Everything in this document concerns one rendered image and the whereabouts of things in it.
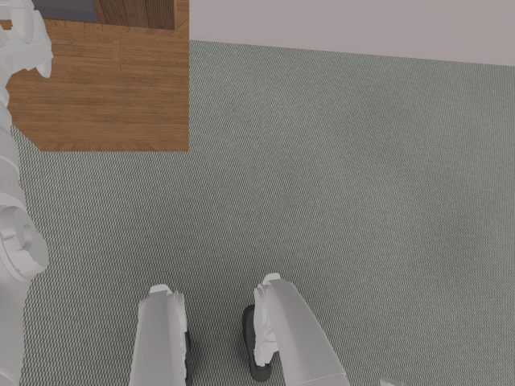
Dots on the robot left forearm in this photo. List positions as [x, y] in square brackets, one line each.
[11, 193]

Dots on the robot right shin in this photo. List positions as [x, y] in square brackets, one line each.
[266, 343]

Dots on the drawer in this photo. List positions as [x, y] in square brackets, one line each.
[156, 14]

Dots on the right robot thigh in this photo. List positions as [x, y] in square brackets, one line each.
[307, 356]

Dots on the cabinet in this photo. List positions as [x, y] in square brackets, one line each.
[144, 108]

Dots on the robot left upper arm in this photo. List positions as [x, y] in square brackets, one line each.
[23, 254]

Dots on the handle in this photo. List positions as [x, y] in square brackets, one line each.
[81, 10]
[82, 64]

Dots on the left robot hand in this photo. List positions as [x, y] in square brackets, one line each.
[27, 44]

